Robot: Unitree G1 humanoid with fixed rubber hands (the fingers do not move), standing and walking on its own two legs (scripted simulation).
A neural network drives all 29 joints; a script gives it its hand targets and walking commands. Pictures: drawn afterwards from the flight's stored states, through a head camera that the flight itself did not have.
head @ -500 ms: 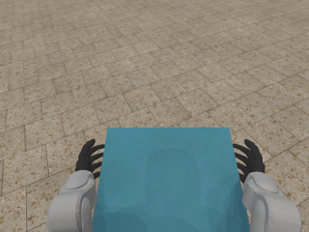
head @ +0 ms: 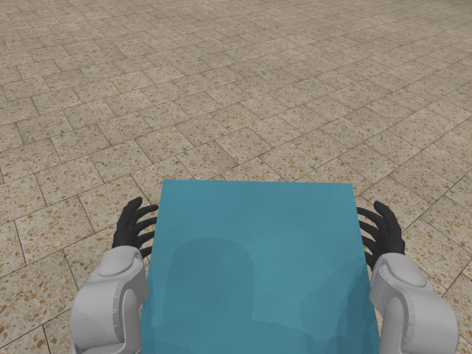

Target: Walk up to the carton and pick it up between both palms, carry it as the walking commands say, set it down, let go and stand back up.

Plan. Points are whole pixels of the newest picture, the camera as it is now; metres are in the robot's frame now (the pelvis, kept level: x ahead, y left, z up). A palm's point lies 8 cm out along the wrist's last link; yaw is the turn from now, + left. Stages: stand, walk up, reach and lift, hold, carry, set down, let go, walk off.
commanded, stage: carry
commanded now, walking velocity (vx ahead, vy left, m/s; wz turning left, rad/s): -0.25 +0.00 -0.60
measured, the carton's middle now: (253, 280) +0.26 +0.00 +0.00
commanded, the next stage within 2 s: none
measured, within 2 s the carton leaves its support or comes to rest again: neither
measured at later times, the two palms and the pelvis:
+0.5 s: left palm out of the picture +0.09 +0.12 +0.10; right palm out of the picture +0.04 -0.23 +0.11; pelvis -0.16 -0.02 -0.01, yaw -9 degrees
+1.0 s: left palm out of the picture +0.01 +0.13 +0.10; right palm out of the picture -0.06 -0.22 +0.11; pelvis -0.25 +0.01 +0.00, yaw -12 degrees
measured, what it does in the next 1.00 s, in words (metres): walks backwards: right foot, then left foot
